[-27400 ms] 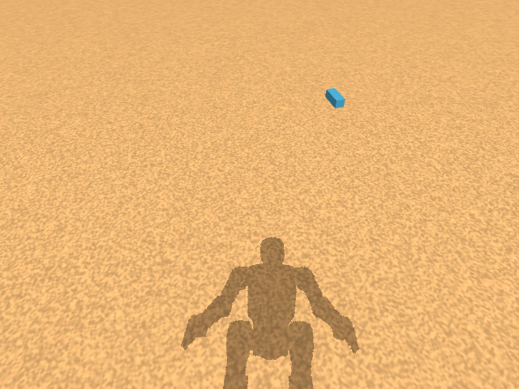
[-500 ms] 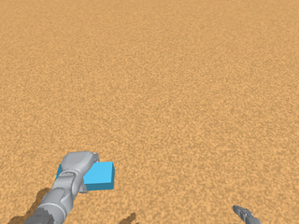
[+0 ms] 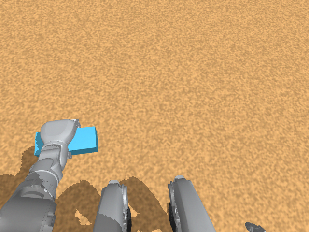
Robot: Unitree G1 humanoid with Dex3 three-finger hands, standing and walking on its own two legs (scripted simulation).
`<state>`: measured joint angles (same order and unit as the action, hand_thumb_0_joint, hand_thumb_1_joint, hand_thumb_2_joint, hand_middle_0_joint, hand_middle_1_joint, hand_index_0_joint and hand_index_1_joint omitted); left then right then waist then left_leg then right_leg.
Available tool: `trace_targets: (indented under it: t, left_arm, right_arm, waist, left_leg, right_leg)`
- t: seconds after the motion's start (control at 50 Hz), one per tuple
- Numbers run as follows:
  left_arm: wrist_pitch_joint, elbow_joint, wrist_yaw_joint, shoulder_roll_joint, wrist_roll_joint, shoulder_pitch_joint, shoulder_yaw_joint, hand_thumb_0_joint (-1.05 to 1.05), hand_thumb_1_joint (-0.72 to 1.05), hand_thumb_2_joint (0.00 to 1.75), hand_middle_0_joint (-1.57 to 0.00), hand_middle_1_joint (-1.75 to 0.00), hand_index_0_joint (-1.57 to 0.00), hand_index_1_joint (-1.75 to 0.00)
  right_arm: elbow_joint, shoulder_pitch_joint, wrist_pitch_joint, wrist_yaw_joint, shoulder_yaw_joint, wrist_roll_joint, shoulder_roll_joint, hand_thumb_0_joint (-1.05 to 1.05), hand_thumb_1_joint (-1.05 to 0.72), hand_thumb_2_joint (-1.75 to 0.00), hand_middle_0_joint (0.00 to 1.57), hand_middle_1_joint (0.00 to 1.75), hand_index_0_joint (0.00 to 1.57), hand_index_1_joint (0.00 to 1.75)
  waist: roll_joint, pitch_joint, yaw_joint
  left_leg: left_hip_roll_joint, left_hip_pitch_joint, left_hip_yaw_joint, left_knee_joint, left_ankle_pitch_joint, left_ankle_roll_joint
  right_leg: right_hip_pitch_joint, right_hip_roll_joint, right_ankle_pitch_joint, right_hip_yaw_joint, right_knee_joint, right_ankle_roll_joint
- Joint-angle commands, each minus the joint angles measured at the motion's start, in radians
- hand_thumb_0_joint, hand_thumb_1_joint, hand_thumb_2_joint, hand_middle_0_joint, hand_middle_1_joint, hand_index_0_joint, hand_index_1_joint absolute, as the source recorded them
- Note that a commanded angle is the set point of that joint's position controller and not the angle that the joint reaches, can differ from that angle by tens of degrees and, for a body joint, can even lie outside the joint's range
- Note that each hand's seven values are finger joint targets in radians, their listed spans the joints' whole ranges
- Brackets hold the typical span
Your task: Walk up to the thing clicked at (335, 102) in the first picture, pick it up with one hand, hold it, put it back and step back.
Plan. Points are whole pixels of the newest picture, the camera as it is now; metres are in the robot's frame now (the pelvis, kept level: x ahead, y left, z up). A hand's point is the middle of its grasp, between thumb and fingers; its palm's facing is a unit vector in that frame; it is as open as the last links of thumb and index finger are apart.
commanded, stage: crouch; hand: left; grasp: from above
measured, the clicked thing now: (68, 142) +0.40 +0.24 -0.16
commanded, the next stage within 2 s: lower in 1.06 s
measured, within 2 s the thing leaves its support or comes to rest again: neither
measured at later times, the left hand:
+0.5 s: hand (77, 153) +0.40 +0.26 -0.31, palm faces -0.43 -0.03 -0.90, open 9.7 cm
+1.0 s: hand (82, 156) +0.41 +0.26 -0.38, palm faces -0.46 -0.05 -0.89, open 9.7 cm
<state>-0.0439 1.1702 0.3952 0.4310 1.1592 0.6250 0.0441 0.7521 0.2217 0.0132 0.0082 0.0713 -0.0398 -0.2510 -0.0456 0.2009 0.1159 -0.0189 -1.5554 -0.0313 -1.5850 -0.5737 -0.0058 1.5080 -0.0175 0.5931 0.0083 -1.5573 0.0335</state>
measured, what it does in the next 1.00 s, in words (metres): lowers itself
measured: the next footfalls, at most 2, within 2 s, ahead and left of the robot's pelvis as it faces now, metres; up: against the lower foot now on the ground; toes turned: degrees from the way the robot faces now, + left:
none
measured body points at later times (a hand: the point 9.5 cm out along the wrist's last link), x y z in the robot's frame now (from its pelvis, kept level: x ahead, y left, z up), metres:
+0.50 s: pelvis -0.01 -0.01 -0.14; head +0.21 +0.04 +0.25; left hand +0.42 +0.26 -0.25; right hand +0.06 -0.29 -0.26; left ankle +0.07 +0.11 -0.54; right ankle +0.06 -0.14 -0.54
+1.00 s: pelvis -0.03 -0.01 -0.21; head +0.21 +0.03 +0.17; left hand +0.43 +0.26 -0.33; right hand +0.02 -0.28 -0.33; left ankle +0.07 +0.11 -0.54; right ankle +0.06 -0.14 -0.54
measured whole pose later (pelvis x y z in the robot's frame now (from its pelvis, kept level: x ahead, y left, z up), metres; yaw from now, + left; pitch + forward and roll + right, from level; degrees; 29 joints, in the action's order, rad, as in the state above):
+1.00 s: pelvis -0.03 -0.01 -0.21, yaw -4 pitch +35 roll -6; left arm -0.21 1.40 0.45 0.66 1.25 0.83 -0.13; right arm 0.79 0.14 0.08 -0.13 0.00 -0.14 -0.25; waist 0.01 0.09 0.18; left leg -0.02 -2.24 -0.12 -2.28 -0.67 0.02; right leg 2.17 -0.05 0.68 -0.06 -2.23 0.03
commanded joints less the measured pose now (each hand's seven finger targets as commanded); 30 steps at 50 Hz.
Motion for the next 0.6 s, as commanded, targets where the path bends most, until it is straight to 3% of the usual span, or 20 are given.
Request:
trace_targets:
  t: [0.0, 0.1, 0.12, 0.14, 0.16, 0.18, 0.22, 0.26, 0.28, 0.3, 0.34, 0.36, 0.44, 0.5, 0.52, 0.54, 0.56, 0.58]
  left_arm:
    - [-0.006, -0.111, 0.020, 0.277, -0.007, 0.331, -0.076, 0.00, 0.61, 0.82, -0.99, -0.68, -0.99, -0.68]
    - [-0.065, -0.123, 0.018, 0.293, 0.001, 0.372, -0.086, 0.00, 0.62, 0.79, -0.99, -0.66, -1.00, -0.65]
    - [-0.075, -0.116, 0.022, 0.296, 0.005, 0.357, -0.087, 0.00, 0.63, 0.78, -1.00, -0.67, -1.01, -0.65]
    - [-0.093, -0.184, 0.031, 0.362, 0.007, 0.418, -0.124, 0.00, 0.63, 0.79, -1.00, -0.65, -1.01, -0.65]
    - [-0.096, -0.130, 0.037, 0.340, 0.019, 0.383, -0.116, 0.00, 0.62, 0.84, -1.01, -0.65, -1.01, -0.66]
    - [-0.112, -0.201, 0.049, 0.377, 0.019, 0.452, -0.135, 0.00, 0.62, 0.83, -1.00, -0.66, -1.01, -0.66]
    - [-0.113, -0.122, 0.066, 0.361, 0.037, 0.399, -0.136, 0.00, 0.63, 0.85, -1.01, -0.69, -1.01, -0.68]
    - [-0.122, -0.135, 0.086, 0.408, 0.056, 0.452, -0.161, 0.00, 0.60, 0.85, -1.00, -0.67, -1.00, -0.67]
    - [-0.112, -0.046, 0.090, 0.382, 0.065, 0.386, -0.158, 0.00, 0.62, 0.83, -1.00, -0.67, -1.01, -0.67]
    - [-0.116, -0.103, 0.092, 0.383, 0.063, 0.433, -0.155, 0.00, 0.62, 0.84, -1.00, -0.67, -1.01, -0.67]
    - [-0.114, -0.077, 0.097, 0.407, 0.075, 0.444, -0.171, 0.00, 0.60, 0.85, -0.99, -0.66, -0.99, -0.67]
    - [-0.115, -0.071, 0.095, 0.375, 0.076, 0.451, -0.146, 0.00, 0.59, 0.85, -0.99, -0.66, -0.98, -0.67]
    - [-0.109, -0.020, 0.094, 0.362, 0.061, 0.422, -0.143, 0.00, 0.59, 0.83, -0.99, -0.64, -0.99, -0.65]
    - [-0.103, 0.011, 0.090, 0.390, 0.052, 0.421, -0.160, 0.00, 0.61, 0.82, -1.00, -0.65, -1.00, -0.65]
    - [-0.112, -0.047, 0.089, 0.428, 0.052, 0.456, -0.183, 0.00, 0.62, 0.83, -1.00, -0.66, -1.00, -0.66]
    - [-0.113, -0.010, 0.086, 0.424, 0.058, 0.446, -0.175, 0.00, 0.62, 0.82, -1.01, -0.65, -1.01, -0.65]
    - [-0.124, -0.057, 0.084, 0.441, 0.052, 0.475, -0.186, 0.00, 0.63, 0.82, -1.01, -0.66, -1.01, -0.66]
    - [-0.117, 0.039, 0.077, 0.397, 0.060, 0.392, -0.164, 0.00, 0.62, 0.82, -1.01, -0.65, -1.00, -0.65]
  right_arm:
    - [-0.067, 0.092, 0.042, 0.008, 0.061, -0.016, -0.196, 0.00, -0.89, -0.90, 0.20, 0.30, 0.20, 0.30]
    - [-0.054, 0.105, 0.060, -0.007, 0.052, -0.026, -0.204, 0.00, -0.89, -0.89, 0.20, 0.30, 0.20, 0.30]
    - [-0.052, 0.102, 0.065, -0.012, 0.046, -0.028, -0.203, 0.00, -0.88, -0.89, 0.20, 0.30, 0.20, 0.30]
    - [-0.041, 0.115, 0.065, -0.016, 0.047, -0.031, -0.204, 0.00, -0.89, -0.90, 0.20, 0.30, 0.20, 0.30]
    - [-0.041, 0.113, 0.067, -0.021, 0.041, -0.035, -0.205, 0.00, -0.89, -0.90, 0.20, 0.30, 0.20, 0.30]
    - [-0.031, 0.123, 0.069, -0.025, 0.040, -0.038, -0.200, 0.00, -0.89, -0.90, 0.20, 0.30, 0.20, 0.30]
    - [-0.025, 0.126, 0.073, -0.036, 0.032, -0.048, -0.199, 0.00, -0.89, -0.90, 0.20, 0.30, 0.20, 0.30]
    - [-0.015, 0.124, 0.073, -0.043, 0.032, -0.053, -0.201, 0.00, -0.89, -0.90, 0.20, 0.30, 0.20, 0.30]
    - [-0.018, 0.126, 0.074, -0.049, 0.026, -0.057, -0.202, 0.00, -0.89, -0.90, 0.20, 0.30, 0.20, 0.30]
    - [-0.015, 0.127, 0.075, -0.056, 0.028, -0.062, -0.199, 0.00, -0.89, -0.90, 0.20, 0.30, 0.20, 0.30]
    - [-0.004, 0.128, 0.077, -0.064, 0.031, -0.069, -0.214, 0.00, -0.89, -0.90, 0.20, 0.30, 0.20, 0.30]
    - [-0.006, 0.119, 0.077, -0.069, 0.029, -0.072, -0.210, 0.00, -0.89, -0.90, 0.20, 0.30, 0.20, 0.30]
    - [-0.012, 0.115, 0.080, -0.088, 0.031, -0.074, -0.213, 0.00, -0.89, -0.90, 0.20, 0.30, 0.20, 0.30]
    - [-0.012, 0.104, 0.081, -0.095, 0.027, -0.077, -0.209, 0.00, -0.89, -0.90, 0.20, 0.30, 0.20, 0.30]
    - [-0.002, 0.118, 0.079, -0.097, 0.029, -0.079, -0.212, 0.00, -0.89, -0.90, 0.20, 0.30, 0.20, 0.30]
    - [-0.004, 0.114, 0.080, -0.100, 0.030, -0.080, -0.217, 0.00, -0.89, -0.90, 0.20, 0.30, 0.20, 0.30]
    - [0.001, 0.122, 0.082, -0.104, 0.028, -0.083, -0.211, 0.00, -0.89, -0.90, 0.20, 0.30, 0.20, 0.30]
    - [-0.002, 0.114, 0.080, -0.106, 0.023, -0.081, -0.213, 0.00, -0.90, -0.90, 0.20, 0.30, 0.20, 0.30]
  waist:
    - [-0.047, 0.553, 0.009]
    - [-0.069, 0.581, 0.031]
    - [-0.093, 0.593, 0.026]
    - [-0.101, 0.638, 0.019]
    - [-0.111, 0.649, 0.027]
    - [-0.124, 0.666, 0.024]
    - [-0.127, 0.657, 0.029]
    - [-0.154, 0.671, 0.025]
    - [-0.156, 0.648, 0.024]
    - [-0.171, 0.667, 0.030]
    - [-0.210, 0.650, 0.028]
    - [-0.229, 0.647, 0.032]
    - [-0.195, 0.621, 0.041]
    - [-0.167, 0.614, 0.035]
    - [-0.170, 0.630, 0.040]
    - [-0.168, 0.620, 0.040]
    - [-0.168, 0.614, 0.051]
    - [-0.152, 0.590, 0.038]
  left_leg:
    - [0.020, 0.302, -0.012, 0.093, 0.099, -0.015]
    - [0.026, 0.230, -0.036, 0.005, 0.021, -0.011]
    - [0.026, 0.231, -0.035, -0.012, 0.032, -0.009]
    - [0.027, 0.226, -0.023, -0.043, 0.043, -0.012]
    - [0.027, 0.233, -0.024, -0.063, 0.071, -0.011]
    - [0.028, 0.213, -0.015, -0.089, 0.073, -0.012]
    - [0.027, 0.198, -0.008, -0.129, 0.098, -0.014]
    - [0.027, 0.176, -0.003, -0.159, 0.102, -0.014]
    - [0.026, 0.178, -0.004, -0.171, 0.128, -0.013]
    - [0.024, 0.178, -0.003, -0.192, 0.147, -0.014]
    - [0.018, 0.180, -0.025, -0.196, 0.156, -0.001]
    - [0.018, 0.179, -0.027, -0.203, 0.154, 0.000]
    - [0.018, 0.111, -0.013, -0.252, 0.131, -0.008]
    - [0.018, 0.042, 0.002, -0.303, 0.118, -0.019]
    - [0.017, 0.039, 0.001, -0.318, 0.140, -0.020]
    - [0.017, 0.013, 0.004, -0.327, 0.130, -0.019]
    - [0.015, 0.004, 0.001, -0.343, 0.143, -0.020]
    - [0.016, -0.006, 0.001, -0.349, 0.139, -0.020]
  right_leg:
    - [-0.102, -0.008, -0.132, -0.059, 0.096, -0.068]
    - [0.041, -0.004, -0.057, -0.078, 0.002, -0.070]
    - [0.054, -0.003, -0.064, -0.079, -0.017, -0.071]
    - [0.045, -0.008, -0.076, -0.076, -0.029, -0.071]
    - [0.063, -0.005, -0.093, -0.078, -0.050, -0.070]
    - [0.067, -0.009, -0.098, -0.078, -0.064, -0.070]
    - [0.095, -0.008, -0.118, -0.080, -0.086, -0.067]
    - [0.124, -0.013, -0.121, -0.081, -0.112, -0.069]
    - [0.139, -0.009, -0.137, -0.082, -0.126, -0.069]
    - [0.150, -0.011, -0.151, -0.084, -0.139, -0.068]
    - [0.207, -0.006, -0.145, -0.098, -0.193, -0.074]
    - [0.228, -0.008, -0.141, -0.102, -0.209, -0.076]
    - [0.226, -0.016, -0.150, -0.106, -0.227, -0.072]
    - [0.214, -0.025, -0.155, -0.103, -0.245, -0.066]
    - [0.203, -0.024, -0.177, -0.102, -0.256, -0.063]
    - [0.210, -0.026, -0.173, -0.104, -0.273, -0.064]
    - [0.211, -0.025, -0.188, -0.107, -0.284, -0.062]
    - [0.224, -0.028, -0.180, -0.107, -0.290, -0.063]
